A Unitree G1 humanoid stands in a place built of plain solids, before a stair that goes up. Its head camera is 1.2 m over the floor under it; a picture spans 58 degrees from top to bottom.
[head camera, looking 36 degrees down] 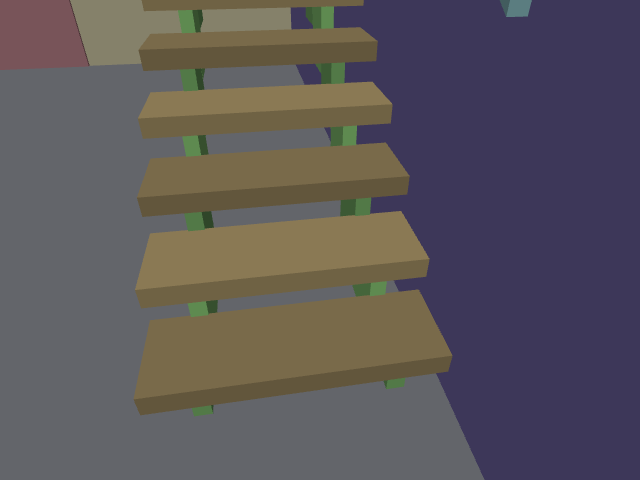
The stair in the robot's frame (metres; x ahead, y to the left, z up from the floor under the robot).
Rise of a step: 0.17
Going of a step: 0.26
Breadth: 0.91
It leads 9 degrees to the left of straight ahead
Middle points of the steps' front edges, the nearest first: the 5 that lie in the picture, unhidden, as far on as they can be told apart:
0.76 0.06 0.17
1.02 0.10 0.33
1.27 0.14 0.50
1.52 0.18 0.66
1.77 0.22 0.83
